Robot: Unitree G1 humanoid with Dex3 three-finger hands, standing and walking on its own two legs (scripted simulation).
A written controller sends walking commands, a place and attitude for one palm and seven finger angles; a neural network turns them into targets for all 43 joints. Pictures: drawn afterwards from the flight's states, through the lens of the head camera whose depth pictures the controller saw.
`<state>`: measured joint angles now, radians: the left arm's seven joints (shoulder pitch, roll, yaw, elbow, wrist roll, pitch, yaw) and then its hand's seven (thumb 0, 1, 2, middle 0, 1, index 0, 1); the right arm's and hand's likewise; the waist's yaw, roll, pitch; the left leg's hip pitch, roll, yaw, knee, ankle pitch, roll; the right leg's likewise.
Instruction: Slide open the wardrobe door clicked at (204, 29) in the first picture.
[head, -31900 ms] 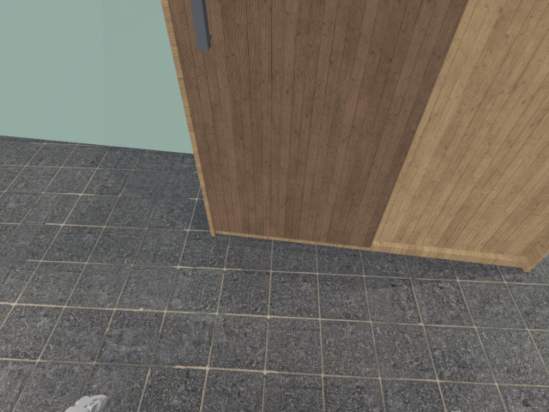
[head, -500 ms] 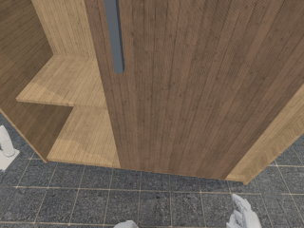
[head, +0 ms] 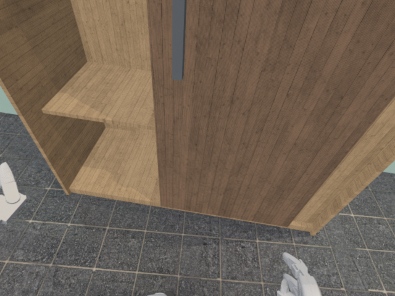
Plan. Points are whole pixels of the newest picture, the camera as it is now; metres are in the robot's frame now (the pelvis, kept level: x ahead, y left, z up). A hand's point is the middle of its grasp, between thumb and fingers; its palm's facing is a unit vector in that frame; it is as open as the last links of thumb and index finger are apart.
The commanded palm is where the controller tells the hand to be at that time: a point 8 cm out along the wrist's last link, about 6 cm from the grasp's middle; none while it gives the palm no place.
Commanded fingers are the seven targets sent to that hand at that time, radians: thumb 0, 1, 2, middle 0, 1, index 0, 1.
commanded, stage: stop stepping back and stand still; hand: left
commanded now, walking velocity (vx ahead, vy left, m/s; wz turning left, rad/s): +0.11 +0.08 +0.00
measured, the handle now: (180, 30) +0.65 +0.12 +0.24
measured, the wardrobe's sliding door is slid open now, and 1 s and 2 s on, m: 0.53 0.53 0.53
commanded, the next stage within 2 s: let the arm hang, fingers relaxed in 0.84 s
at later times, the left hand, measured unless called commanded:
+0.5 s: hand (2, 215) +0.17 +0.28 +0.18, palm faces +0.38 -0.82 -0.43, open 7.4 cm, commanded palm +0.11 +0.32 +0.18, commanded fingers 0.00 0.90 0.90 -0.20 -0.30 -0.20 -0.30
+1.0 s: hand (25, 212) +0.21 +0.30 +0.11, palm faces +0.25 -0.84 -0.49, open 7.4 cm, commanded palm none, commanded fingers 0.00 0.90 0.90 -0.20 -0.30 -0.20 -0.30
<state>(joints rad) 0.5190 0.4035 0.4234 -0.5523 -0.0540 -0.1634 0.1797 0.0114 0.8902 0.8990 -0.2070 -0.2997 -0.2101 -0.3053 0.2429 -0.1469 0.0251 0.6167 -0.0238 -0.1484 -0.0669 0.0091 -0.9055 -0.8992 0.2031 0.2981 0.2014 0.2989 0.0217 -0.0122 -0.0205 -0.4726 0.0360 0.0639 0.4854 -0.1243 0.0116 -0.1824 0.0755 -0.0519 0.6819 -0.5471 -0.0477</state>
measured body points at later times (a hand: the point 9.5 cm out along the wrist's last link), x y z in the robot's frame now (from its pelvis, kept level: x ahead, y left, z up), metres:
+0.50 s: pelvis -0.05 +0.04 +0.00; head -0.06 +0.04 +0.45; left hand +0.14 +0.32 +0.20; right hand +0.07 -0.22 -0.08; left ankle +0.00 +0.13 -0.71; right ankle -0.08 -0.06 -0.73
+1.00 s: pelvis -0.03 +0.06 +0.00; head -0.03 +0.05 +0.45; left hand +0.19 +0.35 +0.14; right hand +0.13 -0.19 -0.09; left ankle +0.01 +0.16 -0.73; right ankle -0.08 -0.06 -0.73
